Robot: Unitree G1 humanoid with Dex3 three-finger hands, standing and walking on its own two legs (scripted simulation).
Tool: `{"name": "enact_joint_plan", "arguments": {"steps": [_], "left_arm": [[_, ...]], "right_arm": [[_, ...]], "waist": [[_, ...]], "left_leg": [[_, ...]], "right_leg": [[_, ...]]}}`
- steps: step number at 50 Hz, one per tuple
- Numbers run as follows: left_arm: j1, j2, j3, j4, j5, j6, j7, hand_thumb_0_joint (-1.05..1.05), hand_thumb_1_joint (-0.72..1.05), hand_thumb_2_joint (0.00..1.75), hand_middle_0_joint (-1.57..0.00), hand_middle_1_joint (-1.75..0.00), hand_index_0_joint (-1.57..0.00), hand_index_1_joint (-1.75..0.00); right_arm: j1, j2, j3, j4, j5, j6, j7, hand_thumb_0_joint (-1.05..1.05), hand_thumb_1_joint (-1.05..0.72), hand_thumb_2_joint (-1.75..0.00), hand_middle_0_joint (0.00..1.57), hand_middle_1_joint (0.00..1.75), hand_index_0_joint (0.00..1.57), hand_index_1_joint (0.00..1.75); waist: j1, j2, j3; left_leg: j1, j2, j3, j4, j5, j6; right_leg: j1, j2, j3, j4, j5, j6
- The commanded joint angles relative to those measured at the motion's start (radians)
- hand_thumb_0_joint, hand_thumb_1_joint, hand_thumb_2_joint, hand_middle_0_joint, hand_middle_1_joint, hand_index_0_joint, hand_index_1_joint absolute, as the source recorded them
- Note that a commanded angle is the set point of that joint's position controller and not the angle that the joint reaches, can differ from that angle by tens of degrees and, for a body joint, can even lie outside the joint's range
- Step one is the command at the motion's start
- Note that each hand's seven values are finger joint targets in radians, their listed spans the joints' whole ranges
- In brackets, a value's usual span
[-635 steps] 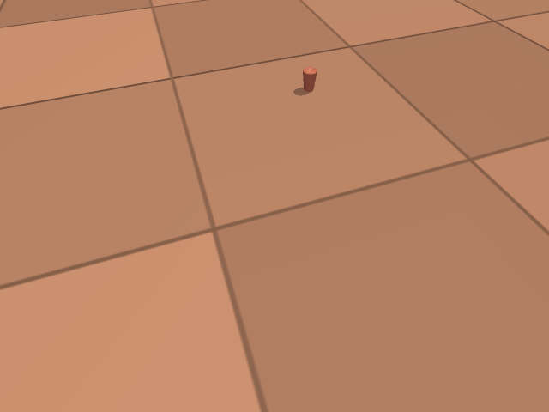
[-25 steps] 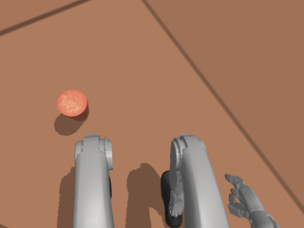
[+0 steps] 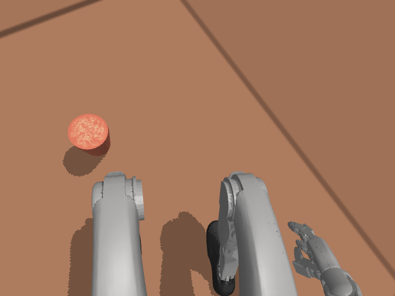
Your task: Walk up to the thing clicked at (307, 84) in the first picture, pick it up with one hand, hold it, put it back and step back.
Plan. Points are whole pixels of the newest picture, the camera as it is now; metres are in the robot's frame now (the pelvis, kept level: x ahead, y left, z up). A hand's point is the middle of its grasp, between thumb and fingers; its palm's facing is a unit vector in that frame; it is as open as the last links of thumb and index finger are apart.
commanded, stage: approach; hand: left
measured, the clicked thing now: (93, 139) +0.45 +0.26 -0.29
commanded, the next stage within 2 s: close in in 0.42 s
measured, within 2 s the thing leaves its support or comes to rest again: neither
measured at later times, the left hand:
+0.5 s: hand (38, 152) +0.38 +0.35 -0.19, palm faces +0.22 -0.98 +0.02, open 17.6 cm
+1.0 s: hand (72, 149) +0.40 +0.30 -0.24, palm faces +0.27 -0.96 -0.01, open 17.5 cm
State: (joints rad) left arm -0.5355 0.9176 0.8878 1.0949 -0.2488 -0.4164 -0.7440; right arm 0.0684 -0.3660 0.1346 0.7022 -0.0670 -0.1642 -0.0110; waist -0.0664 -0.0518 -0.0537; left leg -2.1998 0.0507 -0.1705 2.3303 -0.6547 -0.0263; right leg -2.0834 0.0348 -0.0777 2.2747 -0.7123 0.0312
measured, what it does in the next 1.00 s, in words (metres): lowers itself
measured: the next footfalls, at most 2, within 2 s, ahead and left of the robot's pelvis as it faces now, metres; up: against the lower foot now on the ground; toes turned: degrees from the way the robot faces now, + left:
none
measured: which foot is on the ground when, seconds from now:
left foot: down 0.00-1.00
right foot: down 0.00-1.00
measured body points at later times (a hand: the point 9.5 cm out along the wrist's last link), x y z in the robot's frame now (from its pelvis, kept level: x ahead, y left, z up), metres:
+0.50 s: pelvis +0.00 +0.01 -0.06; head +0.24 +0.14 +0.29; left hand +0.37 +0.41 -0.19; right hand +0.19 -0.26 -0.13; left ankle +0.09 +0.14 -0.32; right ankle +0.10 -0.13 -0.32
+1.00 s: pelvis -0.02 +0.02 -0.08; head +0.21 +0.18 +0.27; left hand +0.38 +0.35 -0.24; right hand +0.14 -0.24 -0.11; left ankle +0.09 +0.14 -0.32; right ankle +0.10 -0.12 -0.32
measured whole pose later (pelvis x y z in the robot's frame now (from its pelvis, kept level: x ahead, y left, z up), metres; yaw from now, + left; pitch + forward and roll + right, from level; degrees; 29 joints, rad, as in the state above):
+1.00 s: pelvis -0.02 +0.02 -0.08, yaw -8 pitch +10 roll -16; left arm -0.53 0.82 0.65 1.42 -0.14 -1.07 -0.20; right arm -0.17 -0.38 0.47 0.58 -0.36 -0.02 0.11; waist -0.19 -0.27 0.28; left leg -2.23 0.04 -0.39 2.68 -0.67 -0.02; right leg -2.05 0.12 -0.22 2.47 -0.66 0.07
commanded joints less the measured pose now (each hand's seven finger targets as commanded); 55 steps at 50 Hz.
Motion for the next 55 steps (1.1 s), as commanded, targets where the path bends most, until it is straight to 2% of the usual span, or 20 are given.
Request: {"name": "enact_joint_plan", "arguments": {"steps": [1, 3, 6, 11, 13, 16, 17, 18, 21, 23, 26, 30, 31, 32, 35, 36, 37, 43, 52, 55], "left_arm": [[-0.150, 0.304, 0.022, -0.088, -0.071, -0.115, -0.006, 0.00, -0.59, 0.01, -0.05, -0.09, -0.07, -0.07], [-0.144, 0.249, -0.009, -0.006, -0.083, -0.155, -0.011, 0.00, -0.58, 0.01, -0.06, -0.08, -0.07, -0.07], [-0.196, 0.256, -0.029, 0.023, -0.081, -0.221, -0.005, 0.00, -0.58, 0.02, -0.05, -0.08, -0.06, -0.06], [-0.210, 0.284, -0.035, 0.058, -0.056, -0.297, 0.033, 0.00, -0.61, 0.03, -0.06, -0.09, -0.07, -0.08], [-0.194, 0.342, 0.003, 0.027, -0.043, -0.339, 0.058, 0.00, -0.60, 0.04, -0.06, -0.10, -0.07, -0.09], [-0.185, 0.357, 0.007, -0.017, -0.023, -0.407, 0.091, 0.00, -0.61, 0.05, -0.06, -0.11, -0.07, -0.10], [-0.134, 0.324, -0.004, -0.006, -0.025, -0.422, 0.097, 0.00, -0.61, 0.05, -0.06, -0.11, -0.07, -0.10], [-0.168, 0.347, 0.003, -0.052, -0.020, -0.443, 0.106, 0.00, -0.61, 0.06, -0.06, -0.11, -0.07, -0.11], [-0.114, 0.230, -0.055, 0.040, -0.025, -0.477, 0.125, 0.00, -0.59, 0.07, -0.06, -0.12, -0.06, -0.12], [-0.137, 0.202, -0.082, 0.055, -0.034, -0.505, 0.136, 0.00, -0.58, 0.09, -0.06, -0.12, -0.06, -0.12], [-0.187, 0.238, -0.081, 0.053, -0.032, -0.555, 0.174, 0.00, -0.55, 0.08, -0.05, -0.12, -0.06, -0.11], [-0.165, 0.103, -0.175, 0.204, -0.032, -0.597, 0.234, 0.00, -0.61, 0.08, -0.04, -0.12, -0.07, -0.10], [-0.191, 0.126, -0.173, 0.188, -0.024, -0.611, 0.260, 0.00, -0.60, 0.09, -0.04, -0.12, -0.07, -0.10], [-0.183, 0.185, -0.126, 0.174, -0.020, -0.626, 0.288, 0.00, -0.60, 0.09, -0.04, -0.12, -0.07, -0.10], [-0.180, 0.147, -0.155, 0.210, 0.017, -0.654, 0.361, 0.00, -0.61, 0.10, -0.03, -0.13, -0.07, -0.10], [-0.147, 0.152, -0.145, 0.214, 0.027, -0.662, 0.385, 0.00, -0.61, 0.09, -0.04, -0.13, -0.07, -0.10], [-0.172, 0.127, -0.175, 0.204, 0.038, -0.672, 0.404, 0.00, -0.61, 0.10, -0.03, -0.13, -0.07, -0.10], [-0.159, 0.169, -0.195, 0.158, 0.108, -0.706, 0.510, 0.00, -0.58, 0.11, -0.04, -0.13, -0.07, -0.10], [-0.209, 0.057, -0.309, 0.206, 0.100, -0.750, 0.595, 0.00, -0.53, 0.15, -0.09, -0.17, -0.13, -0.14], [-0.205, 0.055, -0.325, 0.236, 0.106, -0.760, 0.614, 0.00, -0.50, 0.16, -0.07, -0.14, -0.10, -0.11]], "right_arm": [[0.066, -0.236, -0.069, -0.048, -0.001, -0.027, -0.013, 0.00, -0.90, -0.89, 0.20, 0.30, 0.20, 0.30], [0.052, -0.237, -0.056, -0.053, -0.011, -0.036, -0.009, 0.00, -0.90, -0.89, 0.20, 0.30, 0.20, 0.30], [0.031, -0.247, -0.038, -0.058, -0.033, -0.040, -0.006, 0.00, -0.90, -0.89, 0.20, 0.30, 0.20, 0.30], [0.010, -0.266, -0.003, -0.069, -0.072, -0.023, 0.008, 0.00, -0.91, -0.90, 0.20, 0.30, 0.20, 0.30], [-0.015, -0.273, 0.010, -0.071, -0.092, -0.008, 0.014, 0.00, -0.90, -0.90, 0.20, 0.30, 0.20, 0.30], [-0.063, -0.285, 0.037, -0.082, -0.120, 0.021, 0.021, 0.00, -0.91, -0.90, 0.20, 0.30, 0.20, 0.30], [-0.078, -0.291, 0.037, -0.084, -0.125, 0.029, 0.024, 0.00, -0.91, -0.90, 0.20, 0.30, 0.20, 0.30], [-0.084, -0.290, 0.048, -0.076, -0.136, 0.034, 0.024, 0.00, -0.91, -0.90, 0.20, 0.30, 0.20, 0.30], [-0.116, -0.299, 0.070, -0.073, -0.158, 0.052, 0.030, 0.00, -0.92, -0.90, 0.20, 0.30, 0.20, 0.30], [-0.134, -0.306, 0.085, -0.075, -0.168, 0.059, 0.031, 0.00, -0.91, -0.90, 0.20, 0.30, 0.20, 0.30], [-0.146, -0.312, 0.117, -0.071, -0.190, 0.073, 0.032, 0.00, -0.92, -0.90, 0.20, 0.30, 0.20, 0.30], [-0.184, -0.314, 0.158, -0.093, -0.216, 0.086, 0.041, 0.00, -0.92, -0.90, 0.20, 0.30, 0.20, 0.30], [-0.193, -0.317, 0.168, -0.103, -0.219, 0.088, 0.045, 0.00, -0.91, -0.90, 0.20, 0.30, 0.20, 0.30], [-0.206, -0.330, 0.169, -0.124, -0.229, 0.093, 0.048, 0.00, -0.91, -0.90, 0.20, 0.30, 0.20, 0.30], [-0.212, -0.338, 0.185, -0.134, -0.246, 0.110, 0.063, 0.00, -0.90, -0.90, 0.20, 0.30, 0.20, 0.30], [-0.209, -0.340, 0.184, -0.132, -0.257, 0.115, 0.068, 0.00, -0.91, -0.90, 0.20, 0.30, 0.20, 0.30], [-0.218, -0.341, 0.190, -0.140, -0.257, 0.119, 0.073, 0.00, -0.91, -0.90, 0.20, 0.30, 0.20, 0.30], [-0.233, -0.354, 0.202, -0.147, -0.276, 0.146, 0.091, 0.00, -0.90, -0.90, 0.20, 0.30, 0.20, 0.30], [-0.247, -0.374, 0.216, -0.161, -0.297, 0.158, 0.113, 0.00, -0.91, -0.90, 0.20, 0.30, 0.20, 0.30], [-0.254, -0.372, 0.226, -0.169, -0.297, 0.160, 0.120, 0.00, -0.91, -0.90, 0.20, 0.30, 0.20, 0.30]], "waist": [[-0.004, 0.191, -0.460], [-0.027, 0.137, -0.434], [-0.036, 0.139, -0.450], [-0.027, 0.215, -0.510], [0.000, 0.274, -0.527], [-0.004, 0.355, -0.522], [0.000, 0.363, -0.517], [-0.005, 0.399, -0.513], [-0.051, 0.388, -0.479], [-0.071, 0.367, -0.465], [-0.099, 0.347, -0.463], [-0.146, 0.264, -0.377], [-0.145, 0.276, -0.357], [-0.129, 0.286, -0.371], [-0.150, 0.303, -0.327], [-0.136, 0.319, -0.328], [-0.152, 0.327, -0.302], [-0.171, 0.370, -0.227], [-0.260, 0.294, -0.163], [-0.255, 0.275, -0.122]], "left_leg": [[0.389, 0.000, 0.069, -0.240, 0.014, 0.050], [0.346, 0.001, 0.070, -0.198, 0.019, 0.051], [0.351, 0.006, 0.068, -0.164, 0.018, 0.046], [0.413, 0.017, 0.060, -0.120, 0.068, 0.029], [0.444, 0.022, 0.059, -0.109, 0.089, 0.022], [0.484, 0.028, 0.041, -0.103, 0.131, 0.008], [0.507, 0.032, 0.036, -0.100, 0.142, 0.006], [0.512, 0.034, 0.032, -0.096, 0.148, 0.002], [0.524, 0.040, 0.010, -0.064, 0.193, -0.002], [0.517, 0.044, -0.002, -0.038, 0.199, -0.003], [0.493, 0.047, -0.018, 0.007, 0.216, 0.001], [0.413, 0.045, -0.039, 0.035, 0.164, 0.006], [0.401, 0.045, -0.044, 0.030, 0.143, 0.002], [0.406, 0.046, -0.046, 0.037, 0.148, 0.001], [0.409, 0.044, -0.057, 0.032, 0.135, -0.007], [0.419, 0.044, -0.057, 0.032, 0.137, -0.010], [0.418, 0.044, -0.062, 0.023, 0.130, -0.014], [0.385, 0.045, -0.069, 0.014, 0.052, -0.013], [0.370, 0.043, -0.135, 0.005, -0.016, -0.009], [0.340, 0.041, -0.144, -0.001, -0.065, -0.005]], "right_leg": [[0.166, 0.027, -0.080, -0.216, 0.056, -0.066], [0.177, 0.032, -0.085, -0.209, 0.061, -0.061], [0.178, 0.037, -0.090, -0.188, 0.063, -0.060], [0.200, 0.043, -0.105, -0.131, 0.110, -0.061], [0.207, 0.046, -0.109, -0.105, 0.126, -0.062], [0.201, 0.048, -0.128, -0.057, 0.154, -0.066], [0.186, 0.050, -0.132, -0.051, 0.158, -0.066], [0.191, 0.052, -0.137, -0.038, 0.165, -0.068], [0.182, 0.054, -0.156, -0.014, 0.202, -0.064], [0.185, 0.059, -0.166, -0.012, 0.214, -0.061], [0.226, 0.065, -0.177, -0.006, 0.254, -0.054], [0.242, 0.075, -0.200, -0.011, 0.238, -0.046], [0.238, 0.076, -0.212, -0.007, 0.229, -0.046], [0.252, 0.078, -0.216, 0.000, 0.237, -0.046], [0.249, 0.080, -0.236, 0.007, 0.230, -0.044], [0.252, 0.082, -0.238, 0.008, 0.232, -0.045], [0.238, 0.082, -0.248, 0.012, 0.225, -0.044], [0.228, 0.086, -0.264, 0.011, 0.190, -0.042], [0.185, 0.093, -0.299, 0.019, 0.163, -0.031], [0.177, 0.093, -0.299, 0.012, 0.134, -0.028]]}}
